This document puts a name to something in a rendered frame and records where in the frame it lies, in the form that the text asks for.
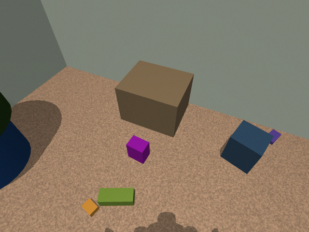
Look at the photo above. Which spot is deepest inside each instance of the potted plant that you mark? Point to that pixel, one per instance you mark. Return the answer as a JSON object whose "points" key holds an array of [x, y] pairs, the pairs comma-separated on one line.
{"points": [[14, 147]]}

